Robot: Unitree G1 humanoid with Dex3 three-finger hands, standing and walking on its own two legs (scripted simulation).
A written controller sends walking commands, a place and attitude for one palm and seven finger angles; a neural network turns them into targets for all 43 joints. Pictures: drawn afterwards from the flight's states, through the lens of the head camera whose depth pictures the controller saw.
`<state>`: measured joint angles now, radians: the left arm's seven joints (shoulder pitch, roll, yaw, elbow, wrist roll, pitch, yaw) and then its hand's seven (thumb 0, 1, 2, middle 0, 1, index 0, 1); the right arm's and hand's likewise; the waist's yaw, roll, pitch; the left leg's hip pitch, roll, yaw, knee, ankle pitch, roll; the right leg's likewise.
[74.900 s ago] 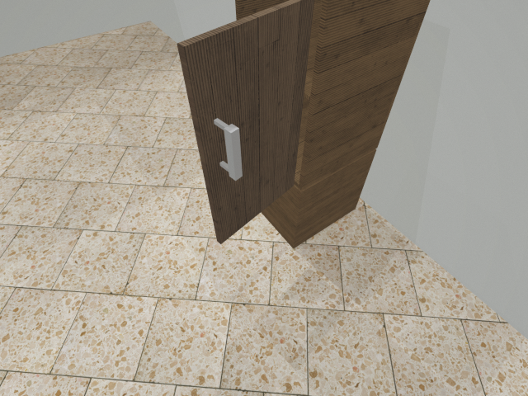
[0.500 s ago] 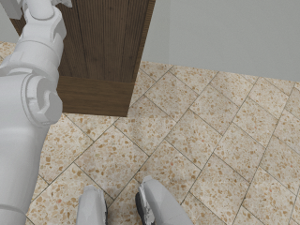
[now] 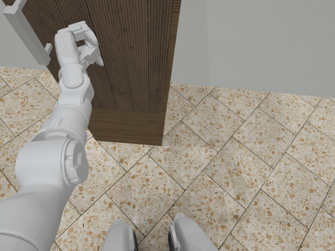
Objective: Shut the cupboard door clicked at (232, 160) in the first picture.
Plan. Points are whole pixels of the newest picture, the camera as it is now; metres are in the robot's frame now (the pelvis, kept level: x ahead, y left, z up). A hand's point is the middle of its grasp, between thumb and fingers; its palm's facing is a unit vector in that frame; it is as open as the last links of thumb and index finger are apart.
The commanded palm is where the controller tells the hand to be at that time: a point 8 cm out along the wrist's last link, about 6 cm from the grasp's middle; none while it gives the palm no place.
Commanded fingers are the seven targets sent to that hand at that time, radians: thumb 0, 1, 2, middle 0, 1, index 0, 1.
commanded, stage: pull the fist back off the door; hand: left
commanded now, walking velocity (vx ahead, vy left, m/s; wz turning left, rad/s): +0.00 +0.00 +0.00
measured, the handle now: (33, 32) +0.62 +0.21 +0.10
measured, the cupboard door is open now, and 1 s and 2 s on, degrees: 0 0 0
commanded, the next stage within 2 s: draw the hand back to the body in 0.10 s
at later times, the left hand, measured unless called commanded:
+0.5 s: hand (61, 70) +0.47 +0.13 +0.14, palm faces +0.15 -0.99 -0.01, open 3.1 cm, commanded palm +0.42 +0.17 +0.15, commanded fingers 0.00 0.90 0.90 -1.30 -1.50 -1.30 -1.50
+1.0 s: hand out of the picture +0.31 +0.20 +0.19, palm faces +0.21 -0.94 -0.25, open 3.4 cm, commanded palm +0.27 +0.25 +0.21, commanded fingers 0.00 0.90 0.90 -0.75 -0.90 -0.75 -0.90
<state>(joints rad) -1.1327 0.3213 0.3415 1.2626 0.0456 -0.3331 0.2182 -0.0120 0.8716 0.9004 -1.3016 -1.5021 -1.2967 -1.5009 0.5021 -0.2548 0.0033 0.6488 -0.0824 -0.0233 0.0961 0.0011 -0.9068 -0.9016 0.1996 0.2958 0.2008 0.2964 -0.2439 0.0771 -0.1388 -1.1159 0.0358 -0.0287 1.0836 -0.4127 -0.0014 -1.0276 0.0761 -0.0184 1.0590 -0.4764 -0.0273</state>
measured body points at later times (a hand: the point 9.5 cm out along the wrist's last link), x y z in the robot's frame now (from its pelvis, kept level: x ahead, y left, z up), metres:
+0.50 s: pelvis +0.07 -0.02 +0.05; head +0.12 -0.03 +0.50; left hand +0.45 +0.18 +0.14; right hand +0.16 -0.26 -0.07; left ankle +0.04 +0.12 -0.65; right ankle +0.00 -0.10 -0.65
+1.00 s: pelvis +0.03 +0.00 +0.08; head +0.02 -0.02 +0.53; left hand +0.29 +0.25 +0.21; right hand +0.22 -0.21 -0.01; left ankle +0.04 +0.12 -0.65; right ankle +0.00 -0.10 -0.65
